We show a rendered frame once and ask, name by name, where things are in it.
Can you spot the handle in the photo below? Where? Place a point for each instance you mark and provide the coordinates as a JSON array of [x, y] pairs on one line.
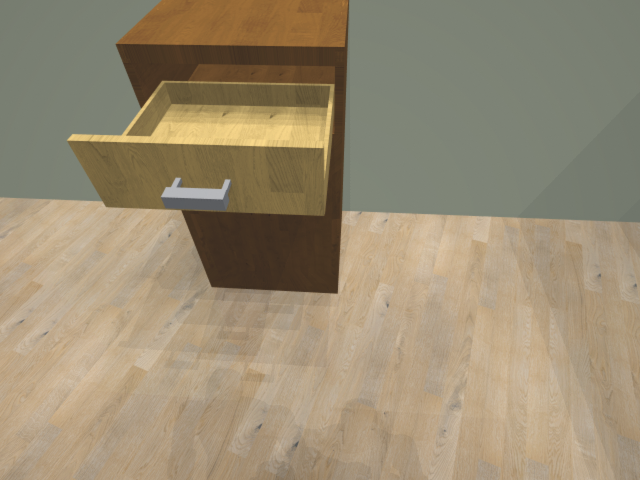
[[175, 197]]

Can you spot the cabinet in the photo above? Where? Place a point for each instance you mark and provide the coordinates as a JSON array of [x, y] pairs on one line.
[[260, 41]]

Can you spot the drawer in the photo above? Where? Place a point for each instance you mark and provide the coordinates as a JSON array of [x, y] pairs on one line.
[[272, 140]]

